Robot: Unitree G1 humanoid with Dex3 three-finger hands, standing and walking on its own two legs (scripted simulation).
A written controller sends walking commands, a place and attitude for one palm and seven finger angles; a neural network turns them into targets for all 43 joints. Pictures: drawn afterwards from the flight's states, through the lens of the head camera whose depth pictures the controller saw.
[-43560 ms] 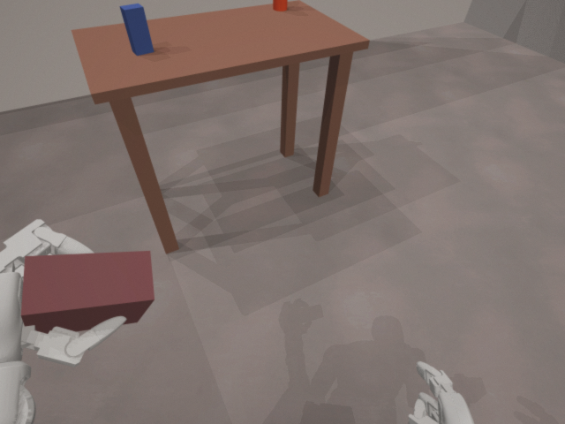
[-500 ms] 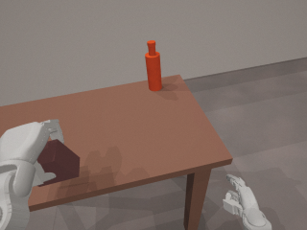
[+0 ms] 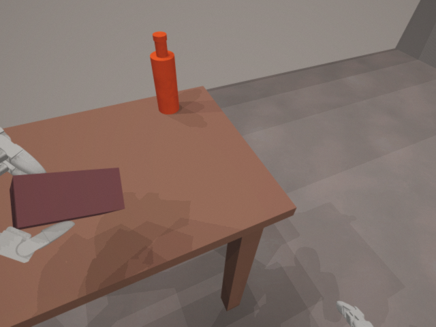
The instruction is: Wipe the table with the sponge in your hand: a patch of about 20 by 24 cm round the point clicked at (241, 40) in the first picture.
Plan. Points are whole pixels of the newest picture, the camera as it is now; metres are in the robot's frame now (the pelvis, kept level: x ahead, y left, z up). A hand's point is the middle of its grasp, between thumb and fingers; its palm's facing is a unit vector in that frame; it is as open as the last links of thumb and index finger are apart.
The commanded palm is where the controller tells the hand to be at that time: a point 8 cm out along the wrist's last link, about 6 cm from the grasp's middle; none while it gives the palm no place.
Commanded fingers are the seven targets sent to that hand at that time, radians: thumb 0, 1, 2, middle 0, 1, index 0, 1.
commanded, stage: step back with the hand held close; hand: left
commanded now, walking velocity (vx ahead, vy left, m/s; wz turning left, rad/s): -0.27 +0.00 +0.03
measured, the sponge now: (80, 197) +0.25 +0.19 +0.19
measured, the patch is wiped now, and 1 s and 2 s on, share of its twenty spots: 0.95 0.95 0.95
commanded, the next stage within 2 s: stop stepping back and stand still in 1.04 s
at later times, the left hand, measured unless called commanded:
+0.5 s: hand out of the picture +0.15 +0.26 +0.23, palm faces +0.55 -0.76 -0.34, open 9.6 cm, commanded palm +0.10 +0.27 +0.24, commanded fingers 0.00 0.10 1.30 -1.20 -1.60 -1.20 -1.60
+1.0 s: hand out of the picture +0.05 +0.22 +0.23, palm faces +0.43 -0.80 -0.42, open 9.6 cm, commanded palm -0.01 +0.25 +0.24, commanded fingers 0.00 0.10 1.30 -1.20 -1.60 -1.20 -1.60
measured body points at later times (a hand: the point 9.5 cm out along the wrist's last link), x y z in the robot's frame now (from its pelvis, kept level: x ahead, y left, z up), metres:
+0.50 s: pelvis -0.06 +0.00 -0.01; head -0.07 -0.01 +0.44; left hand +0.11 +0.29 +0.25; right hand +0.13 -0.22 -0.08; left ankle +0.01 +0.09 -0.73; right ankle -0.06 -0.12 -0.73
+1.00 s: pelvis -0.18 -0.02 +0.00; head -0.16 -0.01 +0.45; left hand +0.02 +0.26 +0.26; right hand -0.03 -0.24 -0.09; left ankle -0.11 +0.13 -0.73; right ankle -0.18 -0.15 -0.73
